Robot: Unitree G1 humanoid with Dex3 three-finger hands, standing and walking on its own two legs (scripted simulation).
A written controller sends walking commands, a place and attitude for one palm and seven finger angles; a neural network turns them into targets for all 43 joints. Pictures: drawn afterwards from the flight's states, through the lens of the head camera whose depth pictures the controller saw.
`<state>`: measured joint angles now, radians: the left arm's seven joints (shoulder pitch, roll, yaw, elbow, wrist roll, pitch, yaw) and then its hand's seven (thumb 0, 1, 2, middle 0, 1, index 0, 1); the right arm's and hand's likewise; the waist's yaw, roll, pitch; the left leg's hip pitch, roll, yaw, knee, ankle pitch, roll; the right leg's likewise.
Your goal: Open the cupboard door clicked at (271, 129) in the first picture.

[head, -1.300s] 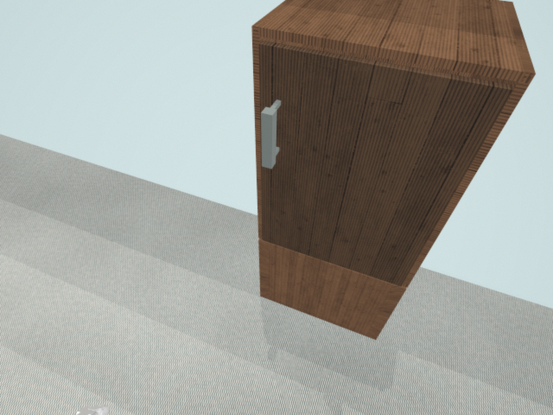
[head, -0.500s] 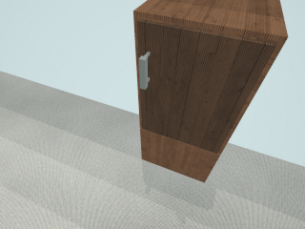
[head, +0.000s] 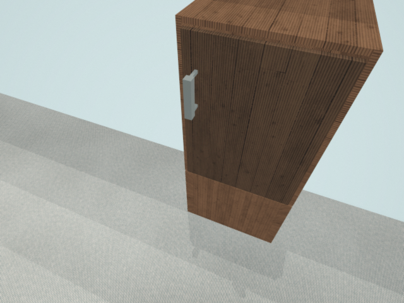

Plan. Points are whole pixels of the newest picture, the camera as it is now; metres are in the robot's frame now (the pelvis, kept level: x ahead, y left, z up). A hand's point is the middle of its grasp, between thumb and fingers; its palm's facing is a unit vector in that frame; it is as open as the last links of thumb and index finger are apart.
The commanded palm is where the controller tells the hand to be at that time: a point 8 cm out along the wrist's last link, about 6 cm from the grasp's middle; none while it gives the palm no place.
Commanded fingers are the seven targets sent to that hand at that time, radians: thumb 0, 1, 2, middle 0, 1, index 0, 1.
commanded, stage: look at it before walking up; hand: left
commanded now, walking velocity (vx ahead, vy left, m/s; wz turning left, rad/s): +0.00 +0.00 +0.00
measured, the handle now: (192, 94) +0.64 +0.07 +0.06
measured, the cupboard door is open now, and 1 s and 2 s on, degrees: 0 0 0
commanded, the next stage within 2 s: shuffle to correct the standing spot in 0.14 s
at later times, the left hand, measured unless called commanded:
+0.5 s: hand out of the picture +0.07 +0.23 -0.17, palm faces -0.03 -0.96 -0.28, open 7.4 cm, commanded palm none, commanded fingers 0.00 0.90 0.90 -0.20 -0.30 -0.20 -0.30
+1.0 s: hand (143, 272) +0.22 +0.16 -0.18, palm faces -0.23 -0.95 -0.23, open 7.4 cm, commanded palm none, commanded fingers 0.00 0.90 0.90 -0.20 -0.30 -0.20 -0.30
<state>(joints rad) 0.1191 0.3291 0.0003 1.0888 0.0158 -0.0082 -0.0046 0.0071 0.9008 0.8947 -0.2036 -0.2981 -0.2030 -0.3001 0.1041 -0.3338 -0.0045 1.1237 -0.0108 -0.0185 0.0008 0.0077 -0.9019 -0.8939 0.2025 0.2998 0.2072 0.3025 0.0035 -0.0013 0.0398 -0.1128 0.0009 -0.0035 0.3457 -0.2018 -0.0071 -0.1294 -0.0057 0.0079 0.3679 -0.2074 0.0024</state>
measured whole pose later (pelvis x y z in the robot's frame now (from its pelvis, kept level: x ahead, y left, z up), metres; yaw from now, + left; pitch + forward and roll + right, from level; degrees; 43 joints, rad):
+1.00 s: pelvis +0.09 +0.01 -0.02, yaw -15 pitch -2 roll +0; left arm 0.16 0.16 0.04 0.96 0.03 0.00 0.03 0.00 0.90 0.89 -0.20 -0.30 -0.20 -0.30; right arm 0.34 -0.16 -0.05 1.10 -0.02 0.03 -0.03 0.01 -0.90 -0.89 0.20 0.30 0.20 0.30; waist -0.02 0.02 0.11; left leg -0.35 0.05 0.08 1.09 -0.47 -0.02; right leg -0.33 0.00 -0.12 0.61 -0.25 -0.07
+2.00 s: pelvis +0.12 +0.07 -0.01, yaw -16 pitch -1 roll +0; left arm 0.29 0.16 -0.01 1.08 0.02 -0.02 0.03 0.01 0.91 0.89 -0.20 -0.30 -0.20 -0.30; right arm 0.30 -0.17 0.00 1.06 -0.02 -0.01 -0.01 0.01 -0.92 -0.89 0.20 0.30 0.20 0.30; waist -0.01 0.03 0.02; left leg -0.25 0.00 0.07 0.53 -0.27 0.02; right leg -0.21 -0.04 -0.02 0.53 -0.30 0.02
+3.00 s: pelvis +0.07 +0.05 -0.02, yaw -17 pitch -1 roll +1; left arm 0.21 0.18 0.04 0.93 0.04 0.04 0.02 0.00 0.90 0.90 -0.20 -0.30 -0.20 -0.30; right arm 0.16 -0.19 -0.07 0.98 -0.02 0.06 -0.02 0.01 -0.91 -0.89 0.20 0.30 0.20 0.30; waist 0.01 0.01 0.09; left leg -0.44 0.01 0.02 0.91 -0.44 0.00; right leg -0.37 -0.01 -0.02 0.67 -0.29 -0.04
